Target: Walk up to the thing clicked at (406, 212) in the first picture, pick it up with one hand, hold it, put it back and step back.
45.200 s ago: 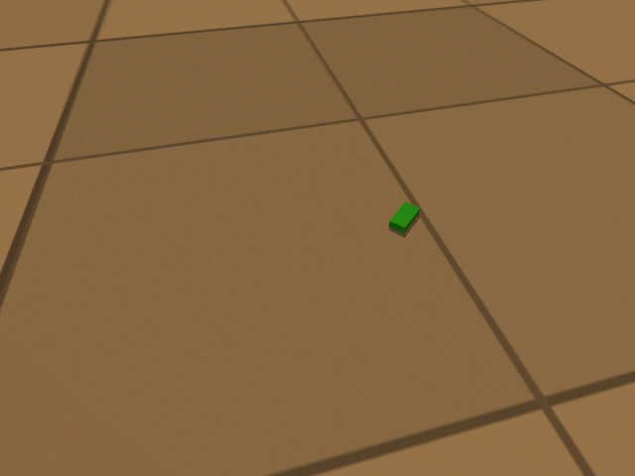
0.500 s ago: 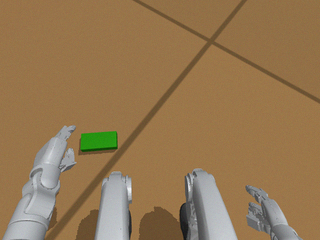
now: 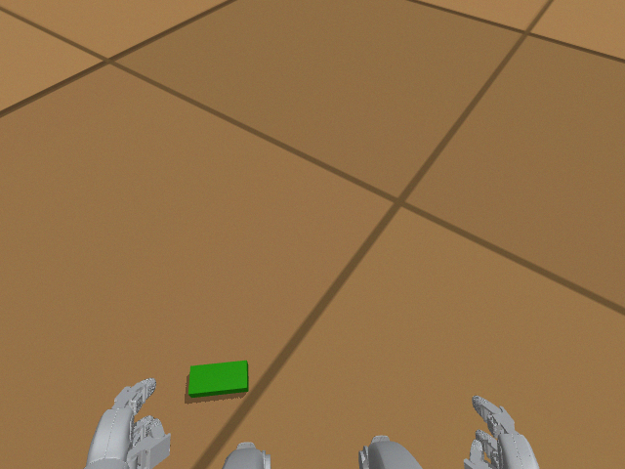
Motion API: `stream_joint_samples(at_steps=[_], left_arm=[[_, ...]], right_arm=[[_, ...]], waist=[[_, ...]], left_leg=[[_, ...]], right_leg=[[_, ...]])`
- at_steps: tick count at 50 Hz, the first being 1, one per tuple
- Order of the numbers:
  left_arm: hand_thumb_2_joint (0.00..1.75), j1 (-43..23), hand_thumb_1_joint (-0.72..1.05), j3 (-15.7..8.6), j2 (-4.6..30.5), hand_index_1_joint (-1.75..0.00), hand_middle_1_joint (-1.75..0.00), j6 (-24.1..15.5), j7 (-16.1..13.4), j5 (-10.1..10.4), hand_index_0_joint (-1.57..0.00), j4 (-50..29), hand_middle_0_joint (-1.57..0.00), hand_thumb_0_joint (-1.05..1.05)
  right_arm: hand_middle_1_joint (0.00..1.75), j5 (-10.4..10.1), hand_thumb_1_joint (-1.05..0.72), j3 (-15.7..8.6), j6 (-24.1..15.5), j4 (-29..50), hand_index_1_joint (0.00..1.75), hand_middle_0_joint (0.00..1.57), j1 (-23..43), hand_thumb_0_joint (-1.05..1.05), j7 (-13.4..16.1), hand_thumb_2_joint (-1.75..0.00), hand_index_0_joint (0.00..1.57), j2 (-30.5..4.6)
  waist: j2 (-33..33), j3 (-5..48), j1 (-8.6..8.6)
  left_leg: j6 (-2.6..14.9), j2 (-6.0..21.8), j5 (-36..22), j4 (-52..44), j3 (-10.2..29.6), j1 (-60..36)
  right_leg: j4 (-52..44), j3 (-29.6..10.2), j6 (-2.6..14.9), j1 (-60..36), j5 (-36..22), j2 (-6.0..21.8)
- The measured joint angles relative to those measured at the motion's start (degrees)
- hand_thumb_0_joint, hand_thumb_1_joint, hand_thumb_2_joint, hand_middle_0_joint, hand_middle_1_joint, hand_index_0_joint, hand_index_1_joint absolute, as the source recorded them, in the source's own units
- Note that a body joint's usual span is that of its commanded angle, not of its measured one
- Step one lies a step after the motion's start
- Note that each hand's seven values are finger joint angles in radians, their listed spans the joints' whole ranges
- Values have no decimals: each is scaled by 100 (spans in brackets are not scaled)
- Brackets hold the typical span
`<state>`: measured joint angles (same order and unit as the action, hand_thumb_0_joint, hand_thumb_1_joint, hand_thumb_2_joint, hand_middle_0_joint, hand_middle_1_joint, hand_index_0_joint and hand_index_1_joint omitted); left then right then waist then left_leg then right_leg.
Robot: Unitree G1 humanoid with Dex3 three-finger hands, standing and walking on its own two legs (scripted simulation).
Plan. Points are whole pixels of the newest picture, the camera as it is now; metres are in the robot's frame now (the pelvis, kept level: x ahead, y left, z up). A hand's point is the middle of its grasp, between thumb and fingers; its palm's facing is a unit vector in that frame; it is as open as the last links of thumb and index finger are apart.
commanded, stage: home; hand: left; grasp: from above
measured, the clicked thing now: (219, 378) +0.47 +0.23 -0.64
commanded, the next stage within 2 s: none
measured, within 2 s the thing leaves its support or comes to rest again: neither
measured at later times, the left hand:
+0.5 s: hand (139, 463) +0.18 +0.19 +0.00, palm faces +0.09 -0.98 -0.19, open 7.4 cm
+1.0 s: hand (139, 463) +0.18 +0.19 +0.00, palm faces +0.07 -0.98 -0.19, open 7.4 cm
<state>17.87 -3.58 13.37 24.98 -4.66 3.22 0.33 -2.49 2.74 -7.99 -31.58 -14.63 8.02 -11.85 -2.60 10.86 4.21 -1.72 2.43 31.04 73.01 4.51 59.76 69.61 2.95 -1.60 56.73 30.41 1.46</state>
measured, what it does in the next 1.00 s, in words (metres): stands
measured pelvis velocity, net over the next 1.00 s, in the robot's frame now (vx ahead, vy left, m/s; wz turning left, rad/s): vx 0.02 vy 0.01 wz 0.01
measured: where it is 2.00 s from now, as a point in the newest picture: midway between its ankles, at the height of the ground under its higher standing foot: outside the picture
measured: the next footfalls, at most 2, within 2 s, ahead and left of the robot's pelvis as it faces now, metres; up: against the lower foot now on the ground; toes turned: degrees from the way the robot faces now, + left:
none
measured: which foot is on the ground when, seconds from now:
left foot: down 0.00-1.00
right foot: down 0.00-1.00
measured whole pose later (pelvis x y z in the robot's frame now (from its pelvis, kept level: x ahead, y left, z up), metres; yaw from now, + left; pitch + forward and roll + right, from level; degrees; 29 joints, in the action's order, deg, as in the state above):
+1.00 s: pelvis +0.02 +0.01 +0.05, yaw +1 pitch +9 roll -3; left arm 28.5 -2.1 12.4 27.1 -1.0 3.0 -8.3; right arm 0.1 2.1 -13.9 -31.4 -17.1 10.0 -12.4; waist -2.6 8.8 2.0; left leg -1.0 2.3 28.0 59.2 3.4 40.6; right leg 54.9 2.6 -2.3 37.3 26.7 1.6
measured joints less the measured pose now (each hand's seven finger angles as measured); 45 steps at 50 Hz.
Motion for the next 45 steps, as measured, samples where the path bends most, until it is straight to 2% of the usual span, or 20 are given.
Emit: stream_joint_samples(at_steps=[5, 14, 26, 45], left_arm=[[90, 577, 90, 14, -103, -30, -30, 161, 62, 134, -21, -486, -20, 2], [90, 1202, 90, 103, -121, -30, -30, 268, 240, 71, -20, -1015, -20, 1], [90, 1119, 91, 138, -112, -30, -29, 226, 388, -39, -20, -889, -20, 2], [90, 1084, 91, 149, -92, -30, -30, 209, 348, -31, -20, -871, -20, 2]], right_arm=[[30, 42, -91, -63, -155, 68, 30, 20, -279, 1, 171, -90, 20, -49], [30, 141, -91, -134, -405, 191, 30, 20, -301, 1, 269, -90, 20, -100], [30, 257, -90, -77, -616, 174, 30, 20, -33, 1, 190, -90, 20, -48], [30, 263, -90, -59, -567, 14, 30, 20, -247, 1, 188, -90, 20, -38]], waist=[[-26, 13, -7], [-66, 68, -125], [42, -152, -265], [-13, -181, -218]], left_leg=[[10, 28, -132, -705, -34, -858], [44, 11, -250, -1356, -75, -1750], [60, -38, -272, -1379, -55, -1892], [83, -14, -295, -1380, -117, -1923]], right_leg=[[-744, 11, 1, -869, -160, -20], [-1436, 10, -31, -1780, -298, 0], [-1466, 33, -55, -1946, -306, 46], [-1484, -34, -76, -1954, -366, 22]])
